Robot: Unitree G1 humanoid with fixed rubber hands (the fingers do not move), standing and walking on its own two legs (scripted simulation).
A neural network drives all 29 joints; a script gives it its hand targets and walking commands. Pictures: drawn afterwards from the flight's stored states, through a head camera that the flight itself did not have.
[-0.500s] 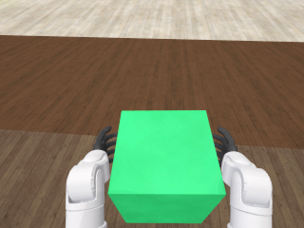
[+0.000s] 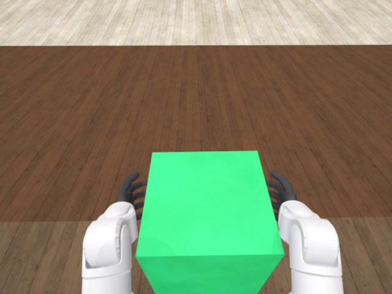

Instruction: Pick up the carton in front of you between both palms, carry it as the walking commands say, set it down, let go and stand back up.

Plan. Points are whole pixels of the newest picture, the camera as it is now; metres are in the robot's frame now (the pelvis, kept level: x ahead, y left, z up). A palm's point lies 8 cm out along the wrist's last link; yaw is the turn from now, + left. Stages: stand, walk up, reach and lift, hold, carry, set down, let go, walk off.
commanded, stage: carry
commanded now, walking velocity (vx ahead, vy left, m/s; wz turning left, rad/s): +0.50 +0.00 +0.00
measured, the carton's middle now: (205, 227) +0.26 -0.01 -0.01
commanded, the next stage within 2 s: none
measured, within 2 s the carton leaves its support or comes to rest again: neither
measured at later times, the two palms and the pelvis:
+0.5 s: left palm (142, 77) +0.64 +0.14 +0.10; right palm (247, 69) +0.68 -0.15 +0.09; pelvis +0.34 -0.04 -0.01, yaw +4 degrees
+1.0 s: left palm (148, 30) +1.04 +0.17 +0.05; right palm (223, 28) +1.03 -0.13 +0.06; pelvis +0.66 +0.02 -0.03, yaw +1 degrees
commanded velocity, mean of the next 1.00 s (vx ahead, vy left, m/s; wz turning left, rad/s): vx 0.50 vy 0.00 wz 0.00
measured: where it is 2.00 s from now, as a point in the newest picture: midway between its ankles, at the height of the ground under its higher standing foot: (193, 140)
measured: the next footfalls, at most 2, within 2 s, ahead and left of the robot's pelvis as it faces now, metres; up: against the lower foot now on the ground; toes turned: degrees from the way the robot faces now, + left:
right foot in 0.34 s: +0.44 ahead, -0.10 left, +0.00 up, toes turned -8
left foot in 0.84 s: +0.73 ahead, +0.08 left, -0.02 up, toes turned +5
